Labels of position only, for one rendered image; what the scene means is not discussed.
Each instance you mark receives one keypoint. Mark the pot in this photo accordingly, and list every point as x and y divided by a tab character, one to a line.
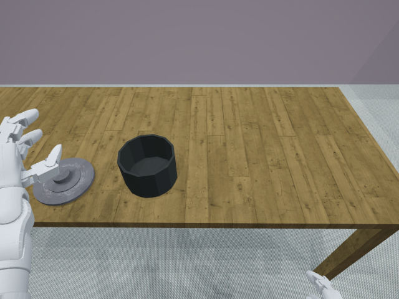
147	164

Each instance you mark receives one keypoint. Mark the robot right hand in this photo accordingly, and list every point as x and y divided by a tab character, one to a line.
323	286

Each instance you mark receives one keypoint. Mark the robot left forearm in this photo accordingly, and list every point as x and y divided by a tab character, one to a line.
16	222

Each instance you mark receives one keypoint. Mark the lid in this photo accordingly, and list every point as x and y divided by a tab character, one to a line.
53	194

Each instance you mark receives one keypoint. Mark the robot left hand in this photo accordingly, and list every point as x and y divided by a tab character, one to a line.
14	148

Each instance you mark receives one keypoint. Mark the knob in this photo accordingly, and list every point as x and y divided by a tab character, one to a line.
63	176

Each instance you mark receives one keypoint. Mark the table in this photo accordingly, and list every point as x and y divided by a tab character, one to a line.
246	158

